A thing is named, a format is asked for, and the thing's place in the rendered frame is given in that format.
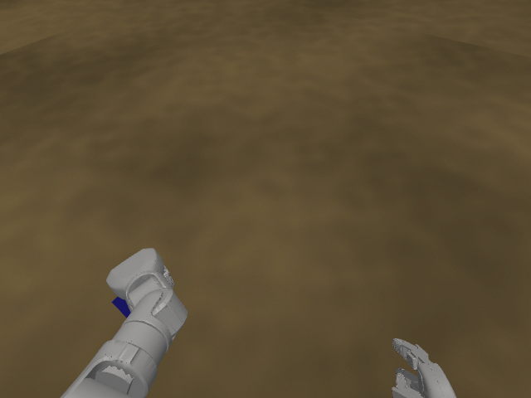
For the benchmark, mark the left robot hand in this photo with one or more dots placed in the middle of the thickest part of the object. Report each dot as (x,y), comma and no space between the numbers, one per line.
(144,260)

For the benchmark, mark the left robot arm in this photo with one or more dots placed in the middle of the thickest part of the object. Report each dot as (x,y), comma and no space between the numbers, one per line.
(127,365)

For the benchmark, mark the right robot hand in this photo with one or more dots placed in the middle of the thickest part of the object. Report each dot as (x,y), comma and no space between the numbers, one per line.
(430,382)

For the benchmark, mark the cube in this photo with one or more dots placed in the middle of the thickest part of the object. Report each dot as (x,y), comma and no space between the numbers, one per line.
(122,306)

